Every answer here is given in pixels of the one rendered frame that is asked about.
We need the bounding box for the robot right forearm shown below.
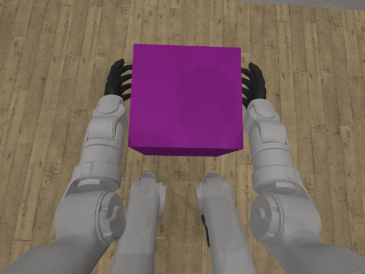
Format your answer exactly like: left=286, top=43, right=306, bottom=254
left=243, top=99, right=314, bottom=204

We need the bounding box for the right robot upper arm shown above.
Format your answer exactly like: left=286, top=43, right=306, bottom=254
left=248, top=192, right=365, bottom=274

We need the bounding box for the robot left forearm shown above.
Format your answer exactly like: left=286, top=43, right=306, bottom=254
left=54, top=94, right=128, bottom=233

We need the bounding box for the robot left thigh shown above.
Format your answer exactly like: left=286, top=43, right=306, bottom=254
left=109, top=177, right=166, bottom=274

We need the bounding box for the robot right foot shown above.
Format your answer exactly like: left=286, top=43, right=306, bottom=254
left=201, top=215, right=210, bottom=247

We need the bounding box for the robot right hand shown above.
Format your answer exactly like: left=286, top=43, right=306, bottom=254
left=241, top=62, right=266, bottom=109

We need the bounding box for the robot left hand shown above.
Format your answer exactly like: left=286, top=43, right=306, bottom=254
left=104, top=59, right=132, bottom=102

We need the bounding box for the carton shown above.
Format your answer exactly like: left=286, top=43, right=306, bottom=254
left=128, top=44, right=244, bottom=156

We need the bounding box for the left robot upper arm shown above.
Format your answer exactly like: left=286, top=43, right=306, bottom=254
left=0, top=190, right=126, bottom=274

